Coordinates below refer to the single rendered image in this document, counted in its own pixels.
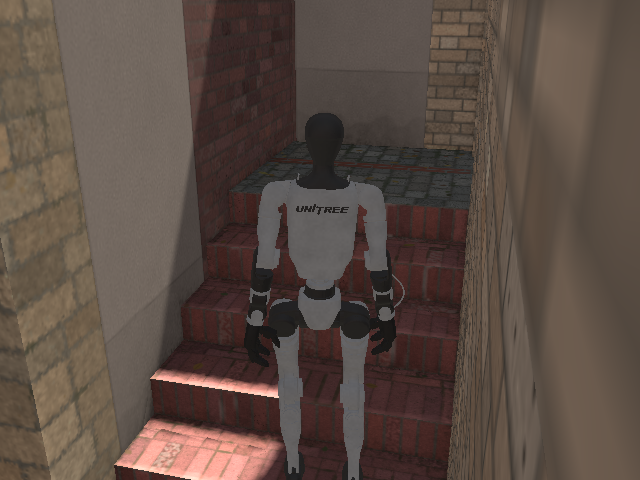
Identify stairs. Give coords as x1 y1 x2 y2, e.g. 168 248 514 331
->
114 183 469 480

